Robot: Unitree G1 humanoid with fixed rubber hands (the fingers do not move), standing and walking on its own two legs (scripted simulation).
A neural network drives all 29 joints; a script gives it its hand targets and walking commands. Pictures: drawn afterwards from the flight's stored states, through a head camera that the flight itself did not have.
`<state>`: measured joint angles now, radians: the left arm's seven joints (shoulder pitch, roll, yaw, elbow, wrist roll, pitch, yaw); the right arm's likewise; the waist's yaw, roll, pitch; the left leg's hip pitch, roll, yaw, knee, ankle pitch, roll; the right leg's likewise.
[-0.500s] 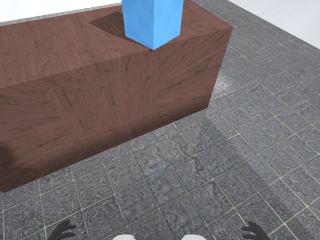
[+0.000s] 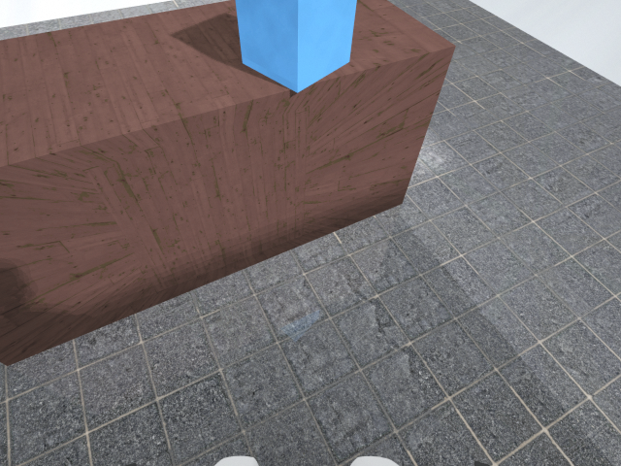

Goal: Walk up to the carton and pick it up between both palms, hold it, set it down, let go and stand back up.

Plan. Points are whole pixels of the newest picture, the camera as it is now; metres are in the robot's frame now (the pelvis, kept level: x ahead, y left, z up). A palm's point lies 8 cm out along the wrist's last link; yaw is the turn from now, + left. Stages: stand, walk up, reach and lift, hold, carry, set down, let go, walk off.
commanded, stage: stand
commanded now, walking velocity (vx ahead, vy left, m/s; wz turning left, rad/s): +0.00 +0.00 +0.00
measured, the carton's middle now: (296, 12) +1.07 +0.04 +0.07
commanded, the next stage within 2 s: walk up in 1.62 s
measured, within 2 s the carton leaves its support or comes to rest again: neither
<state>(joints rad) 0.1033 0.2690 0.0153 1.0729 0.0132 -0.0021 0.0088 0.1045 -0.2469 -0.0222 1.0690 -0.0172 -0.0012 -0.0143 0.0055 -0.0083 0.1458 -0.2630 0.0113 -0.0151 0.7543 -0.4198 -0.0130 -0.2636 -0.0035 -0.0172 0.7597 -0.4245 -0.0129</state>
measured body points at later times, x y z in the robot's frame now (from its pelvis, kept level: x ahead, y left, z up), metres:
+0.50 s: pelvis +0.01 -0.01 +0.03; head +0.01 -0.01 +0.47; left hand +0.09 +0.27 -0.11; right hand +0.07 -0.28 -0.12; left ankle +0.00 +0.13 -0.71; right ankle -0.01 -0.11 -0.71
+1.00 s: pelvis +0.00 +0.00 +0.03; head +0.00 -0.01 +0.48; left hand +0.06 +0.27 -0.11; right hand +0.07 -0.27 -0.11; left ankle +0.00 +0.13 -0.71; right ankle -0.01 -0.11 -0.71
